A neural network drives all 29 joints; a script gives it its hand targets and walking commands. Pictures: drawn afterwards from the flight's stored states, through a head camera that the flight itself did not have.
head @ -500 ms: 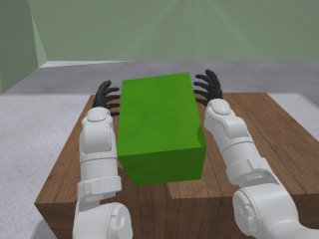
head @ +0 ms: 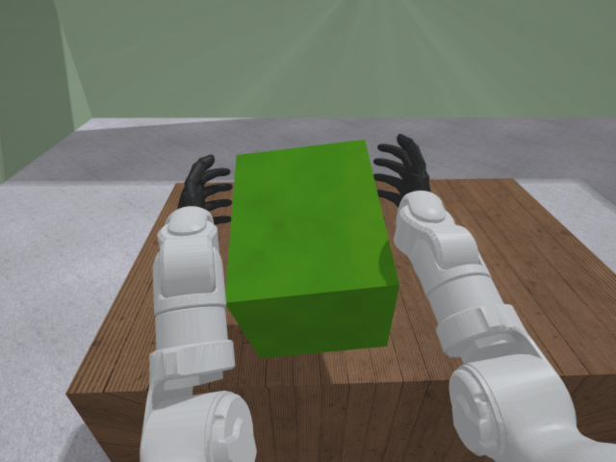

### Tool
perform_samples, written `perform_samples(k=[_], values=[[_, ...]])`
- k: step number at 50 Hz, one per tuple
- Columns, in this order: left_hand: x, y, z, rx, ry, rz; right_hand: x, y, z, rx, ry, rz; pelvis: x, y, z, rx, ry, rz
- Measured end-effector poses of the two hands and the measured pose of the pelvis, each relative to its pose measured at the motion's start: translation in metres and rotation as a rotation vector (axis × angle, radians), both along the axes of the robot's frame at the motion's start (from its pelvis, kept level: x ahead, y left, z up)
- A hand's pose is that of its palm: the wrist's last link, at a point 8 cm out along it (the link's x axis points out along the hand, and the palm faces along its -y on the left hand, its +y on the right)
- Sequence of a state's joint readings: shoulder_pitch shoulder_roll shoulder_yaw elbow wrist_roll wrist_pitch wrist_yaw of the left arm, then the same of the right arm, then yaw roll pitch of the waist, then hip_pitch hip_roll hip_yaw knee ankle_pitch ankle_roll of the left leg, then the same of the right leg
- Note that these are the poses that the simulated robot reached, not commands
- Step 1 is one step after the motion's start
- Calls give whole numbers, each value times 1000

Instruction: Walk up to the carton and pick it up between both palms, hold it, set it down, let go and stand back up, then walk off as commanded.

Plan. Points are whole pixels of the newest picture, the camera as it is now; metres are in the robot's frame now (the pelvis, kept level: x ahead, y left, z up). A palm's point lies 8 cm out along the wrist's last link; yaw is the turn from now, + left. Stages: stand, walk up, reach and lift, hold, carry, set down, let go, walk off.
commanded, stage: hold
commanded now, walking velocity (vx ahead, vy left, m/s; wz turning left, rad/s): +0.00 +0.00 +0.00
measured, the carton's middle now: (311, 250) +0.38 +0.00 +0.15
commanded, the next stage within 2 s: none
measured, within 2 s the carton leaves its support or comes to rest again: neither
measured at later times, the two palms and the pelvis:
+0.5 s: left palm (195, 215) +0.35 +0.14 +0.23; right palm (412, 196) +0.37 -0.13 +0.24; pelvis +0.00 +0.00 +0.00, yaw +0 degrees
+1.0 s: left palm (195, 215) +0.35 +0.14 +0.23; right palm (412, 195) +0.37 -0.13 +0.24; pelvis +0.00 +0.00 +0.00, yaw +0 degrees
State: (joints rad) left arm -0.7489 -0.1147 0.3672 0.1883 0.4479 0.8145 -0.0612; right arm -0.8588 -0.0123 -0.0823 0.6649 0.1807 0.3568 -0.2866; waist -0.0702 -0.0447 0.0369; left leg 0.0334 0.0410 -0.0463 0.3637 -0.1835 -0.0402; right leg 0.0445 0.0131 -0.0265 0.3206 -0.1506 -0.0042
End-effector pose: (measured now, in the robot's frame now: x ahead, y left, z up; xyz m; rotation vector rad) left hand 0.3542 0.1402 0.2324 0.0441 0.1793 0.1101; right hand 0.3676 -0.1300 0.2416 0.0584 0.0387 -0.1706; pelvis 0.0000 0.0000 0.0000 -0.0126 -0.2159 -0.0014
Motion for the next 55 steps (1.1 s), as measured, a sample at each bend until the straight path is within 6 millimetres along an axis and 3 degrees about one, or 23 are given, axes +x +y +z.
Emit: perform_samples(k=[55], values=[[0, 0, 1, 0, -3, 0, 0, 0, 1, 0, -2, -3, 0, 0, 0, 0, 0, 1]])
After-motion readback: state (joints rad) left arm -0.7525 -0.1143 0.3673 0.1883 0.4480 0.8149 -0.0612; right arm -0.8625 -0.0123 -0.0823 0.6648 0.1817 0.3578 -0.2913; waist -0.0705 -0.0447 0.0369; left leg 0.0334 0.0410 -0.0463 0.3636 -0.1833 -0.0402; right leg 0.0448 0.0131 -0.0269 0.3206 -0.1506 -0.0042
